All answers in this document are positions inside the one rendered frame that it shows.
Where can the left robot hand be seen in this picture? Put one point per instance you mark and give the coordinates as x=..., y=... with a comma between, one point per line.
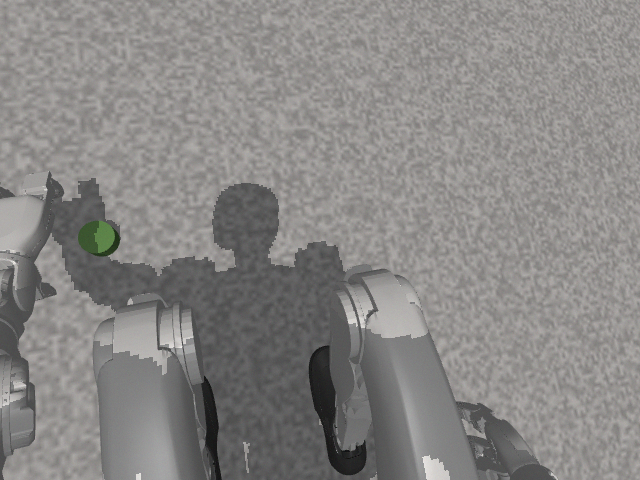
x=26, y=221

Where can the right robot arm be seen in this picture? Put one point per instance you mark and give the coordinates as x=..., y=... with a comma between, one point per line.
x=533, y=472

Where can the left robot arm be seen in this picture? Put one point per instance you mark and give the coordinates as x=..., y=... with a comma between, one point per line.
x=18, y=279

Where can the left robot foot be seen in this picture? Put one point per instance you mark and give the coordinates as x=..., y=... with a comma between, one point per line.
x=212, y=427

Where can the right robot foot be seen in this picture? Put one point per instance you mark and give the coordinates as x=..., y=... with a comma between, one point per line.
x=323, y=393

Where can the tin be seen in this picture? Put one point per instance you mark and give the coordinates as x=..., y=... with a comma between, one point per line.
x=98, y=238

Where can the right robot hand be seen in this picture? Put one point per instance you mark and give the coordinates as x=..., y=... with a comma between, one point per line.
x=504, y=451

